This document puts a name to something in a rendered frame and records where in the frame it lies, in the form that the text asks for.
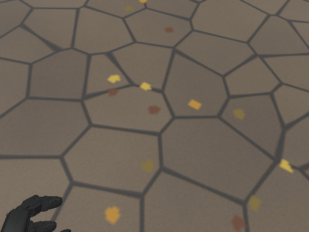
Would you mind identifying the robot left hand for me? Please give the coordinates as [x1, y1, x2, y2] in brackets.
[0, 194, 71, 232]

